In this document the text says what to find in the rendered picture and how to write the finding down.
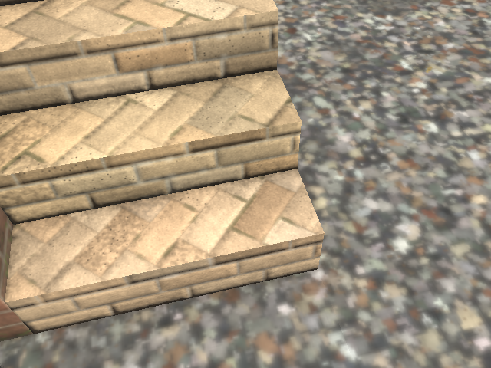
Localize stairs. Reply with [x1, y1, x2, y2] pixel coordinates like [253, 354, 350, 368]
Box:
[0, 0, 325, 334]

